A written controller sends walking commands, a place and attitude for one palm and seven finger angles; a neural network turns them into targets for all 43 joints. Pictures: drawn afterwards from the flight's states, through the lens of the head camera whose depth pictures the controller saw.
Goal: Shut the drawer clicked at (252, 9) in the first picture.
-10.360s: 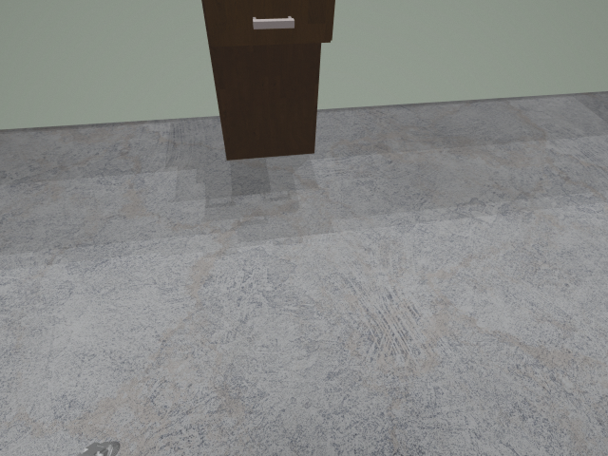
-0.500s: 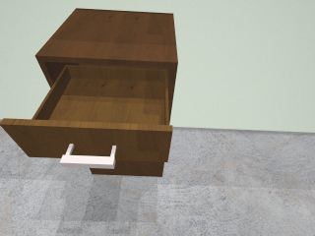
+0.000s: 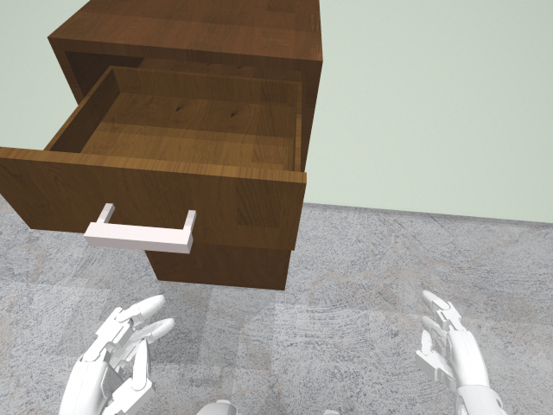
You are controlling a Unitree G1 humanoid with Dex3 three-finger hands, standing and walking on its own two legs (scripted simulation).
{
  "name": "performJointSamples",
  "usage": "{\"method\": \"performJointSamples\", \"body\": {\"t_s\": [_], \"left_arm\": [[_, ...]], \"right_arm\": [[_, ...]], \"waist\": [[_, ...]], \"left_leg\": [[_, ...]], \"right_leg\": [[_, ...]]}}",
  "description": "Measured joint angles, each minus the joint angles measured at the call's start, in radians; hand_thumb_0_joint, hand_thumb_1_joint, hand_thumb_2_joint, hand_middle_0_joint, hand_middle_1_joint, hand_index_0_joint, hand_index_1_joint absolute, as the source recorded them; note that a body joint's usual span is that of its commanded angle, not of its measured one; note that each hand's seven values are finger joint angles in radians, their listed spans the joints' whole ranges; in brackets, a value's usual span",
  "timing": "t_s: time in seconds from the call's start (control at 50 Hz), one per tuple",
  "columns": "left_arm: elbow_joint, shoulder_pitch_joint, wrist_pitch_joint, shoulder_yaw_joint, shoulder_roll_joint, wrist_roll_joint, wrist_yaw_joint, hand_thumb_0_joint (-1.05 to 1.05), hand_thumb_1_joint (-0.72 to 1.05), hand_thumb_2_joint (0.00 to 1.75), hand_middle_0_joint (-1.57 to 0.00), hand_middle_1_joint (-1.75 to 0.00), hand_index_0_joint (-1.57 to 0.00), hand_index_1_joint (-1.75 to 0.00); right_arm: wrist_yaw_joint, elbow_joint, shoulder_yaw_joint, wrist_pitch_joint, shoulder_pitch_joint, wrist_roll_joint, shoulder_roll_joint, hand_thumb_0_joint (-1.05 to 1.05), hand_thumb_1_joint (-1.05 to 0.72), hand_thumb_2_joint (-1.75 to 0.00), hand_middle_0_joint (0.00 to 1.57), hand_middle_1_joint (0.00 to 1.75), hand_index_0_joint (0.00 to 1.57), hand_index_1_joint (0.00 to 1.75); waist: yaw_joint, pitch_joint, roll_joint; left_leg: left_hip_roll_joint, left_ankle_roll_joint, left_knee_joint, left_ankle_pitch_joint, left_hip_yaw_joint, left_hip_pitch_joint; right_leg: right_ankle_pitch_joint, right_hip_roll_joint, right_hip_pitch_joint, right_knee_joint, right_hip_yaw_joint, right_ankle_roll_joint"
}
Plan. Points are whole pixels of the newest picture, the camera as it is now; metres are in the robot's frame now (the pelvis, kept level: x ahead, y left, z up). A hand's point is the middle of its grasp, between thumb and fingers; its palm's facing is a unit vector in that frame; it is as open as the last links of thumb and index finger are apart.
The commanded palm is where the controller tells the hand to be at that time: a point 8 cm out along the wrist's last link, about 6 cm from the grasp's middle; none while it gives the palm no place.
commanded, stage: raise the hand and make a fist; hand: left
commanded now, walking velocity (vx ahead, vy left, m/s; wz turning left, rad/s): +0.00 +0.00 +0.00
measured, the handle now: (145, 225) +0.34 +0.22 +0.09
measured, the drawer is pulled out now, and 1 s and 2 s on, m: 0.28 0.28 0.28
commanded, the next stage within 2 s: bring the fist close to the handle in 1.48 s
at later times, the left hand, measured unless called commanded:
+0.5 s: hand (132, 348) +0.17 +0.18 +0.10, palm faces +0.06 -0.99 -0.08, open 3.5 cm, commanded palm +0.13 +0.23 +0.12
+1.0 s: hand (119, 326) +0.17 +0.17 +0.17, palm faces +0.06 -0.99 -0.09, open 3.2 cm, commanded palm +0.13 +0.22 +0.18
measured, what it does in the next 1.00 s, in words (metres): stands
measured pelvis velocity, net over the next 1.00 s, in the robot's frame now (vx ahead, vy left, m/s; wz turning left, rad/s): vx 0.02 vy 0.00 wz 0.03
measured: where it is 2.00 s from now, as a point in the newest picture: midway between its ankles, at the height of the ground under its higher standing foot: outside the picture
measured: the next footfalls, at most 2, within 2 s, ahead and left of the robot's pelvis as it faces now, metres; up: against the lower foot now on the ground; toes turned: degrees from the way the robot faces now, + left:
none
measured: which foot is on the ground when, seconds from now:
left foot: down 0.00-1.00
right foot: down 0.00-1.00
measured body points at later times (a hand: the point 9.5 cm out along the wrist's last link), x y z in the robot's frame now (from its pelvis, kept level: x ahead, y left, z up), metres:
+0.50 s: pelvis +0.01 -0.02 +0.02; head +0.04 -0.02 +0.47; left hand +0.16 +0.23 +0.11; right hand +0.17 -0.27 -0.05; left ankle +0.01 +0.11 -0.67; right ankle +0.02 -0.10 -0.67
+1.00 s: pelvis +0.02 +0.00 +0.04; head +0.01 -0.01 +0.49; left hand +0.16 +0.22 +0.17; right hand +0.24 -0.18 +0.00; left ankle +0.01 +0.11 -0.67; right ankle +0.02 -0.10 -0.67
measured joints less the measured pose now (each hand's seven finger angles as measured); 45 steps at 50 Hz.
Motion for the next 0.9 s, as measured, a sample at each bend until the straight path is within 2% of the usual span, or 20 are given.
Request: {"method": "performJointSamples", "body": {"t_s": [0.08, 0.14, 0.22, 0.3, 0.34, 0.42, 0.52, 0.64, 0.9], "left_arm": [[-0.069, -0.018, 0.039, 0.039, 0.017, -0.046, 0.000, 0.01, 0.90, 0.90, -0.53, -0.66, -0.50, -0.64], [-0.085, -0.075, 0.099, 0.053, 0.030, -0.067, -0.034, 0.01, 0.90, 0.90, -0.59, -0.72, -0.57, -0.71], [-0.090, -0.130, 0.191, 0.062, 0.058, -0.081, -0.091, 0.01, 0.90, 0.90, -0.67, -0.81, -0.66, -0.80], [-0.079, -0.127, 0.252, 0.107, 0.069, -0.108, -0.098, 0.01, 0.89, 0.90, -0.75, -0.89, -0.75, -0.89], [-0.083, -0.107, 0.262, 0.128, 0.067, -0.119, -0.089, 0.01, 0.89, 0.90, -0.79, -0.94, -0.79, -0.94], [-0.113, -0.047, 0.240, 0.147, 0.065, -0.129, -0.081, 0.01, 0.90, 0.90, -0.87, -1.02, -0.87, -1.02], [-0.160, 0.005, 0.209, 0.121, 0.058, -0.124, -0.082, 0.01, 0.90, 0.90, -0.97, -1.13, -0.97, -1.13], [-0.211, 0.008, 0.221, 0.096, 0.058, -0.109, -0.062, 0.02, 0.89, 0.90, -1.09, -1.26, -1.09, -1.26], [-0.365, 0.004, 0.385, 0.041, 0.048, -0.070, -0.022, 0.02, 0.89, 0.90, -1.33, -1.52, -1.33, -1.52]], "right_arm": [[-0.031, -0.027, 0.034, 0.023, -0.008, 0.018, 0.004, 0.01, -0.91, -0.90, 0.20, 0.29, 0.19, 0.30], [-0.052, -0.023, 0.071, 0.027, 0.010, 0.029, 0.022, 0.01, -0.90, -0.90, 0.20, 0.29, 0.20, 0.30], [-0.069, 0.006, 0.106, 0.034, 0.050, 0.038, 0.057, 0.01, -0.90, -0.90, 0.20, 0.30, 0.20, 0.30], [-0.080, 0.045, 0.106, 0.046, 0.094, 0.043, 0.075, 0.01, -0.90, -0.90, 0.21, 0.30, 0.20, 0.30], [-0.083, 0.058, 0.095, 0.044, 0.115, 0.045, 0.068, 0.01, -0.90, -0.90, 0.21, 0.30, 0.20, 0.30], [-0.085, 0.076, 0.066, 0.022, 0.143, 0.049, 0.036, 0.01, -0.90, -0.90, 0.21, 0.30, 0.20, 0.30], [-0.088, 0.082, 0.038, -0.014, 0.144, 0.055, -0.005, 0.02, -0.90, -0.90, 0.20, 0.30, 0.20, 0.30], [-0.088, 0.066, 0.038, -0.043, 0.114, 0.059, -0.007, 0.02, -0.90, -0.90, 0.20, 0.29, 0.19, 0.30], [-0.061, 0.020, 0.117, -0.057, 0.076, 0.053, 0.048, 0.01, -0.90, -0.90, 0.20, 0.30, 0.20, 0.30]], "waist": [[0.025, 0.016, 0.029], [0.032, 0.021, 0.049], [0.014, 0.021, 0.064], [-0.015, 0.019, 0.067], [-0.025, 0.020, 0.068], [-0.030, 0.026, 0.066], [-0.022, 0.037, 0.063], [-0.009, 0.039, 0.062], [0.020, 0.030, 0.081]], "left_leg": [[0.002, -0.015, 0.049, -0.008, -0.046, -0.048], [0.004, -0.024, 0.044, 0.000, -0.067, -0.054], [0.010, -0.031, -0.004, 0.018, -0.067, -0.019], [0.012, -0.034, -0.074, 0.038, -0.049, 0.046], [0.011, -0.034, -0.104, 0.046, -0.041, 0.075], [0.008, -0.031, -0.145, 0.058, -0.031, 0.114], [0.003, -0.023, -0.165, 0.063, -0.028, 0.138], [-0.001, -0.015, -0.185, 0.065, -0.027, 0.177], [-0.015, 0.000, -0.255, 0.079, -0.021, 0.290]], "right_leg": [[-0.015, 0.001, -0.022, 0.030, -0.045, -0.017], [-0.009, 0.005, -0.018, 0.016, -0.065, -0.025], [0.008, 0.013, 0.014, -0.029, -0.065, -0.029], [0.026, 0.019, 0.065, -0.084, -0.048, -0.027], [0.033, 0.019, 0.089, -0.109, -0.040, -0.026], [0.044, 0.018, 0.122, -0.143, -0.031, -0.022], [0.051, 0.015, 0.148, -0.167, -0.028, -0.015], [0.060, 0.013, 0.191, -0.195, -0.027, -0.007], [0.080, 0.005, 0.308, -0.272, -0.021, 0.010]]}}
